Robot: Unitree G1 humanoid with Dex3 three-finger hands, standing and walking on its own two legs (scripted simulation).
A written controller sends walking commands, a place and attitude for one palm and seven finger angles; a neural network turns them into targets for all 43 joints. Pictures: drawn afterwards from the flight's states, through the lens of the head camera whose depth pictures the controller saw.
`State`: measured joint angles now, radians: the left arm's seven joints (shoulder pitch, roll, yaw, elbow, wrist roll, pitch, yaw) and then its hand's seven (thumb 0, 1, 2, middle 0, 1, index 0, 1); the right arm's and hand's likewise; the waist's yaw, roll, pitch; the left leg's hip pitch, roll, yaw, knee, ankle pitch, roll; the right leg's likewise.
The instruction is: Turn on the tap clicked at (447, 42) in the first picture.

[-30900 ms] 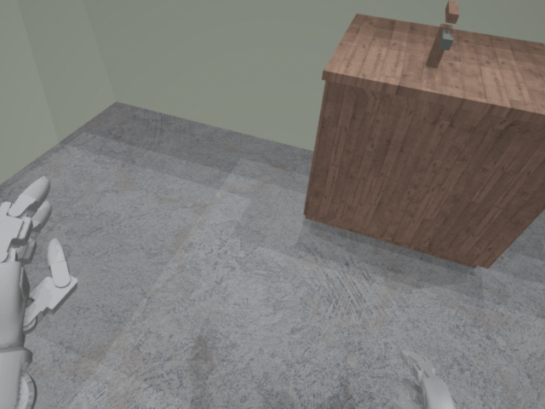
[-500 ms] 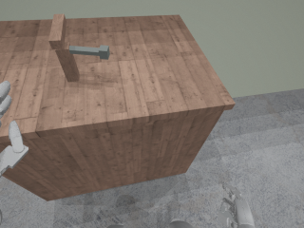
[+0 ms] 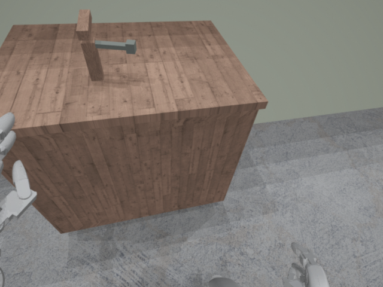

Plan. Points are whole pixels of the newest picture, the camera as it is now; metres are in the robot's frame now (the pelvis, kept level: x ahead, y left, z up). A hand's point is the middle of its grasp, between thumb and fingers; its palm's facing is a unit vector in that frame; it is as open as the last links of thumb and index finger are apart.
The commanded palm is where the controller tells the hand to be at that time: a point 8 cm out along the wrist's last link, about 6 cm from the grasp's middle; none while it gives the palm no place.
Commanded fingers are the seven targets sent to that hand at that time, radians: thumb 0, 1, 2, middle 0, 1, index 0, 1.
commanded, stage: stop stepping back and stand still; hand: left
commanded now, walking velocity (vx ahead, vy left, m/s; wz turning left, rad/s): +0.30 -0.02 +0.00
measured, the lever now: (131, 46) +0.70 +0.19 +0.14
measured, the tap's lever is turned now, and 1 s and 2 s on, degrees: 75 75 75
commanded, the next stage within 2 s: stand and check the lever's angle in 0.80 s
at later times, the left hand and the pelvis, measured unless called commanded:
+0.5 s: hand out of the picture +0.12 +0.23 +0.18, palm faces +0.40 -0.84 -0.36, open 7.4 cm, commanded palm +0.07 +0.27 +0.19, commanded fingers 0.00 0.90 0.90 -0.20 -0.30 -0.20 -0.30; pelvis -0.09 -0.02 +0.01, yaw +0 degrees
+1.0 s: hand (11, 270) +0.12 +0.22 +0.17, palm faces +0.43 -0.82 -0.37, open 7.4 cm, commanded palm +0.07 +0.25 +0.19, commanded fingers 0.00 0.90 0.90 -0.20 -0.30 -0.20 -0.30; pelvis -0.08 -0.03 +0.00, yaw +2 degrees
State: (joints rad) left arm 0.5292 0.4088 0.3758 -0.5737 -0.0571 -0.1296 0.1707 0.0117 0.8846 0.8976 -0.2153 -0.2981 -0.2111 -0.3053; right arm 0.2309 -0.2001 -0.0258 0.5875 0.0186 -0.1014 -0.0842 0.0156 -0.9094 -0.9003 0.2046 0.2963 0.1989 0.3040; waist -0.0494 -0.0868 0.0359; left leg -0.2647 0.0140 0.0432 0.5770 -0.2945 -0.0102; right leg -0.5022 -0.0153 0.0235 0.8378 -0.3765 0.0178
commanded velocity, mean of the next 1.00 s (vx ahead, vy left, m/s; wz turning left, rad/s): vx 0.13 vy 0.03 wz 0.00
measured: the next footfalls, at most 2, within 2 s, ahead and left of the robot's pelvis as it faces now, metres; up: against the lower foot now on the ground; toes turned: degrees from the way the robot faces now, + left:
right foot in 0.10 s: +0.08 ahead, -0.10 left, +0.00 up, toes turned +0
left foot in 0.32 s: -0.02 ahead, +0.10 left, +0.00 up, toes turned +2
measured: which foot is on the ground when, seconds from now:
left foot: down 0.00-0.12, up 0.14-0.30, down 0.32-1.00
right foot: up 0.00-0.08, down 0.10-0.32, up 0.34-0.56, down 0.58-1.00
